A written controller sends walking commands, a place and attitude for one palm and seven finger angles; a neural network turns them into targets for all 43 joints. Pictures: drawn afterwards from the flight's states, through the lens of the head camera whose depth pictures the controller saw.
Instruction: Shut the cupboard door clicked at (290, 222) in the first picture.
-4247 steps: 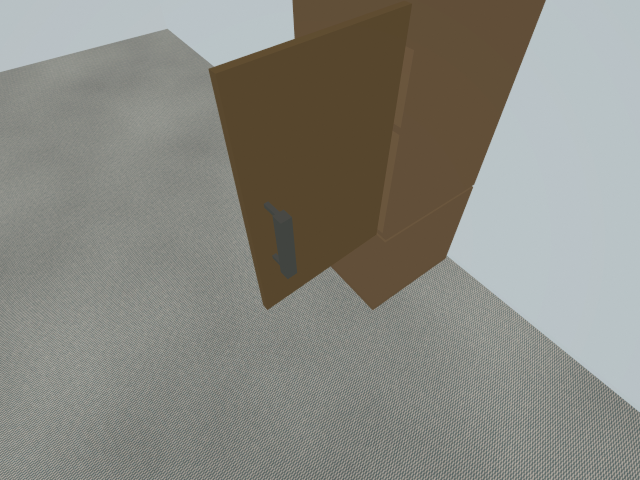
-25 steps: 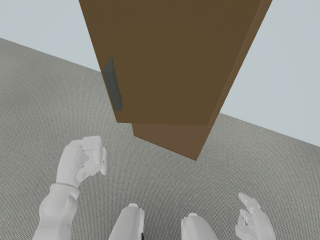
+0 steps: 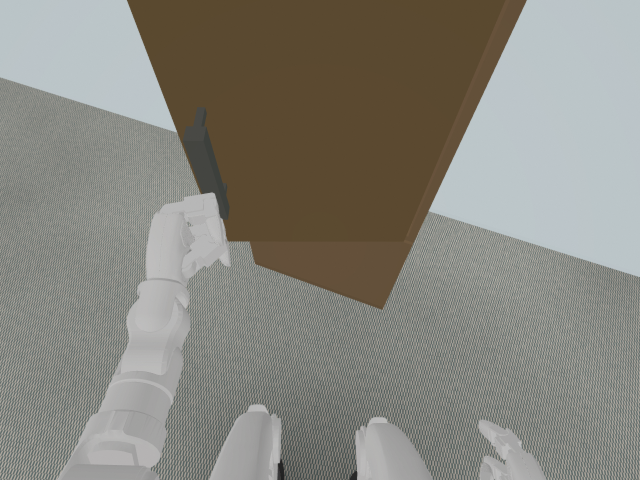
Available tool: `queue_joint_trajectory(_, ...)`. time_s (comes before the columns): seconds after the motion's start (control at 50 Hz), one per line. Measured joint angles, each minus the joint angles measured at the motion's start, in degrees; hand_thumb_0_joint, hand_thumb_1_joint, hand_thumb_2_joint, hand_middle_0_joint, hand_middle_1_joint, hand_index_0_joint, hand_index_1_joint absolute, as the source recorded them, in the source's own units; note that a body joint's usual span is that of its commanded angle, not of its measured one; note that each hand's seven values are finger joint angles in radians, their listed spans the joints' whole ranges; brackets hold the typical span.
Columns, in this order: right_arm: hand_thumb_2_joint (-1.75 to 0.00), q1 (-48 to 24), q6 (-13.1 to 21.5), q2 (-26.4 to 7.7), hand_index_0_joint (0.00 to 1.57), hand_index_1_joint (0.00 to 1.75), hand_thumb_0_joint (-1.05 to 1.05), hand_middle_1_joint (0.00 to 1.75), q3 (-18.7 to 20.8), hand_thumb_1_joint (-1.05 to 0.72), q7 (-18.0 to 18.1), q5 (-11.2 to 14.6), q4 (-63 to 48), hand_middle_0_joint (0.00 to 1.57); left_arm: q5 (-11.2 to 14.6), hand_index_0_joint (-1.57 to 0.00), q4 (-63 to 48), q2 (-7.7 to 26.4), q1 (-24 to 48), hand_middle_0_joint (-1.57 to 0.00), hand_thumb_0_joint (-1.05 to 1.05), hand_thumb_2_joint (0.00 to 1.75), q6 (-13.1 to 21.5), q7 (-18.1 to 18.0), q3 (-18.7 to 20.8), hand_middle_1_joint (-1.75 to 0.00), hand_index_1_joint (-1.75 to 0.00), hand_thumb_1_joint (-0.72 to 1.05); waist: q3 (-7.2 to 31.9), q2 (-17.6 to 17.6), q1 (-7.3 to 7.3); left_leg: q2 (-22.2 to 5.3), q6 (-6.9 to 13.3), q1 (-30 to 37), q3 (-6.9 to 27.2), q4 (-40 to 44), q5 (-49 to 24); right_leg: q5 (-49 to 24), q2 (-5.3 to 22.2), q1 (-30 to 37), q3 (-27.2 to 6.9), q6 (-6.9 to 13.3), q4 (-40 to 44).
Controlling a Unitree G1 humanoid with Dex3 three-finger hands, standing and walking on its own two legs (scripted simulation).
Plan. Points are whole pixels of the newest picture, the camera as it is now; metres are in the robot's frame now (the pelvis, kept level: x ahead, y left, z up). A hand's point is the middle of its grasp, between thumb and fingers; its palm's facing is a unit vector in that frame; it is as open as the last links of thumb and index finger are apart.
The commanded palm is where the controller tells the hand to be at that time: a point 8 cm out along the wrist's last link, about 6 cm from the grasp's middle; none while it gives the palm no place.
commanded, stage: bring the fist close to the handle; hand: left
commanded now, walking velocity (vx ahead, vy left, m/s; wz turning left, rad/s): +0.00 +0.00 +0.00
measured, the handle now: (211, 167) +0.52 +0.16 +0.03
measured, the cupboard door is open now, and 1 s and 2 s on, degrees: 22 18 5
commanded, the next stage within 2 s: push the door shut along its arc in 0.52 s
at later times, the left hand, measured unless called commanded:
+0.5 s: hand (229, 229) +0.41 +0.12 +0.04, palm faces +0.03 -1.00 -0.03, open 3.1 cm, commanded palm +0.39 +0.17 +0.03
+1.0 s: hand (236, 192) +0.47 +0.12 +0.04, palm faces -0.08 -0.99 -0.06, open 3.1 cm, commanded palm +0.46 +0.17 +0.03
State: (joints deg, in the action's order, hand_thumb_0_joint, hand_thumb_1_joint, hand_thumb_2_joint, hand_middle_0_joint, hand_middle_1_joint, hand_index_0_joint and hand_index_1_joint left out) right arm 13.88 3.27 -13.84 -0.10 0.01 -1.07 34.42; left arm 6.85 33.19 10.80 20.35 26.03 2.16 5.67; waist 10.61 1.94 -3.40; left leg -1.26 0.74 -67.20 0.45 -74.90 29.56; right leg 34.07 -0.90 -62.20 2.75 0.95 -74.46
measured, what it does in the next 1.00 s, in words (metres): stands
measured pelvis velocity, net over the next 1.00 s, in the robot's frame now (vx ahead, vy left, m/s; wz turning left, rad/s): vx -0.01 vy -0.01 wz -0.01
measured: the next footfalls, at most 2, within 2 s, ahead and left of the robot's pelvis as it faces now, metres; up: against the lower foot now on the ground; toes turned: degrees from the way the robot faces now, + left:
none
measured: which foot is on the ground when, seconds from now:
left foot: down 0.00-1.00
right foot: down 0.00-1.00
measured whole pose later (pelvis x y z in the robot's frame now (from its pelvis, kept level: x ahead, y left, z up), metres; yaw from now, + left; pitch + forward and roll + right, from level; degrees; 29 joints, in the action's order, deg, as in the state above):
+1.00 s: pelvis -0.01 -0.01 -0.01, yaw -1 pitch +25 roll -2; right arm 15.9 -1.6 -14.3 -0.1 -0.2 -1.2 36.7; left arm 5.2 60.5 18.1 44.2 30.9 9.2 13.9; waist 10.1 2.5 -6.9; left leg -1.9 0.3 -73.2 0.7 -77.3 29.5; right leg 34.1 -1.5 -68.5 2.9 1.5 -77.2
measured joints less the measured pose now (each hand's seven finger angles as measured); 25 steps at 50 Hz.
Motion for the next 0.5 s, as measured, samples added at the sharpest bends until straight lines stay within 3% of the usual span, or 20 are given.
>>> queue_joint_trajectory(0.1,-0.90,0.48,-0.98,0.21,0.20,0.30,0.01,0.30,0.02,-0.91,-0.32,-0.11,0.22,0.20,-0.26,-1.30,6.47,0.17,4.71,-1.30,0.02,0.90,-0.03,-0.35,1.23,-1.50,-1.50,0.90,-0.32,0.25,-0.78,-0.12,-0.12,-0.72,-0.07,0.17,-0.26,-0.25,-0.12,-0.87,-0.08,0.11,0.03)
queue_joint_trajectory(0.26,-0.90,2.06,-2.33,0.23,0.20,0.30,0.01,0.30,0.65,-0.91,-1.06,-0.69,1.68,0.20,-1.30,-1.30,11.47,0.29,9.45,-1.30,0.02,0.90,4.16,-1.14,3.84,-1.50,-1.50,0.90,0.18,0.20,-1.49,-0.49,-0.38,-1.74,-0.60,-0.05,-0.16,-0.16,-0.43,-2.44,-0.64,0.35,-0.74)
queue_joint_trajectory(0.38,-0.90,3.50,-4.06,0.00,0.20,0.30,0.01,0.30,0.88,-0.91,-1.33,-0.34,1.13,0.20,-0.87,-1.30,12.99,0.62,7.94,-1.30,0.02,0.90,3.24,-0.17,5.06,-1.50,-1.50,0.90,0.07,0.38,-1.48,-0.67,-0.51,-0.54,-1.08,1.15,-0.47,-0.46,-0.60,-1.70,-1.13,0.51,0.00)
queue_joint_trajectory(0.5,-0.90,3.52,-3.79,-0.07,0.20,0.30,0.01,0.30,1.00,-0.91,-0.94,-0.37,1.59,0.20,-0.36,-1.30,12.12,0.34,6.34,-1.30,0.02,0.90,6.07,0.17,5.23,-1.50,-1.50,0.90,-0.37,-0.18,-1.03,-0.55,-0.77,0.17,-0.75,1.86,-0.96,-0.72,-0.52,-0.95,-0.81,0.77,0.53)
